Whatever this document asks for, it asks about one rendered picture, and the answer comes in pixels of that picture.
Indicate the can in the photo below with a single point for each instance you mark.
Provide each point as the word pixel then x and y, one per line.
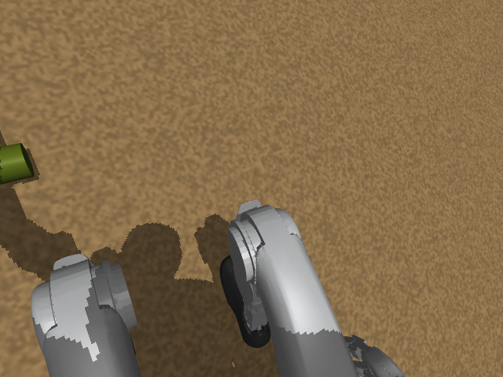
pixel 15 164

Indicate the right robot hand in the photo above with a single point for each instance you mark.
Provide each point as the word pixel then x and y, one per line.
pixel 375 362

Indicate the right robot foot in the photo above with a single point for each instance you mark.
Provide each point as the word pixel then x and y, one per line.
pixel 254 338

